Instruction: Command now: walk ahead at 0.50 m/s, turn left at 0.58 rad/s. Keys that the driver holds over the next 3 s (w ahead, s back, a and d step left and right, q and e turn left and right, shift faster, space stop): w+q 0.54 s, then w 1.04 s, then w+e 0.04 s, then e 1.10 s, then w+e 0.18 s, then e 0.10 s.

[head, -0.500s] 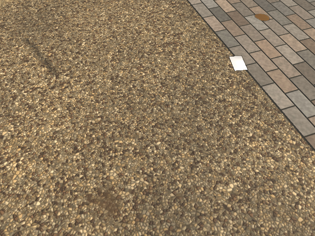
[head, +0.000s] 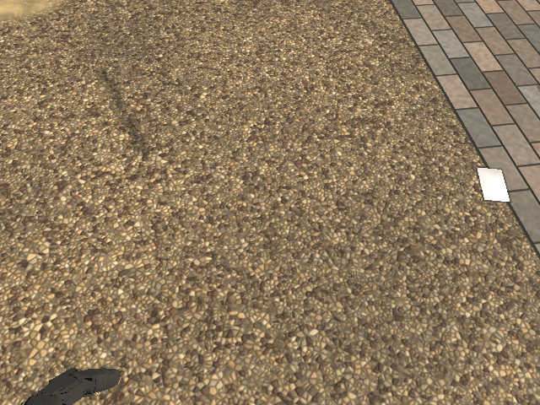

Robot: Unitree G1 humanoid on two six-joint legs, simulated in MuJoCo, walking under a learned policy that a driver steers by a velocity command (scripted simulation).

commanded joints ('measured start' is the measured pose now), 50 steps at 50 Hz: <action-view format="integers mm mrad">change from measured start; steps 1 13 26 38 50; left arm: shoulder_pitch -78 186 265 205 -64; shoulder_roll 111 82 201 154 71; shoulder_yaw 31 35 65 27 -4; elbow -85 15 110 59 -2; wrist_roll -9 10 -16 -12 -12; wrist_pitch -29 -18 16 -12 2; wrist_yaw -13 6 15 0 -25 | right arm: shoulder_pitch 28 -48 -325 -90 41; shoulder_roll -158 -93 -42 -98 -160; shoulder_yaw -44 -24 0 -20 -32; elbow -46 -136 -236 -143 -13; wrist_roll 3 7 3 -29 -9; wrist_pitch -1 11 5 -29 -38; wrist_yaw -11 10 66 37 11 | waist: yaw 12 100 162 79 -2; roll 143 -91 -27 93 91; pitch -34 -29 54 -101 33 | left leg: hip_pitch -37 -563 -541 31 15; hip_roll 237 206 182 320 294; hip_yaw -218 45 187 -165 36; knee -33 796 271 -135 -216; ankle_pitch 177 -20 252 338 258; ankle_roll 122 -69 -37 202 142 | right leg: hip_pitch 141 514 657 -9 7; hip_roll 46 -195 -224 -105 -38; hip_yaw -18 131 -228 -39 -83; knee -72 -363 -369 607 20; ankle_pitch -10 -190 140 -342 91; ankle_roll -21 -235 -203 -70 -40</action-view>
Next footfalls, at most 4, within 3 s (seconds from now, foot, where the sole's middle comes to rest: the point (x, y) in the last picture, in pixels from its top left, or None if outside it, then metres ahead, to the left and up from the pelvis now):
0.10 right None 0.24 -0.14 -0.78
0.62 left None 0.45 0.18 -0.78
1.14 right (213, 273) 0.82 0.10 -0.78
1.68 left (93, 230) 0.99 0.45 -0.78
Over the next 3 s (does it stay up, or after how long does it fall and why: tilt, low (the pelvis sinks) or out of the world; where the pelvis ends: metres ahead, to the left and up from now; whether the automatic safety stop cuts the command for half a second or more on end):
stays up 1.05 0.31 0.00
